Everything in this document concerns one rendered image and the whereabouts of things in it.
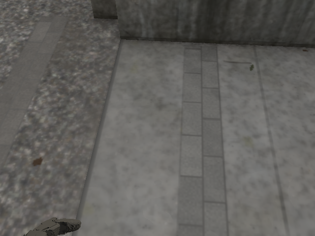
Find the left robot hand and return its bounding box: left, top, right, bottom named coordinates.
left=24, top=217, right=82, bottom=236

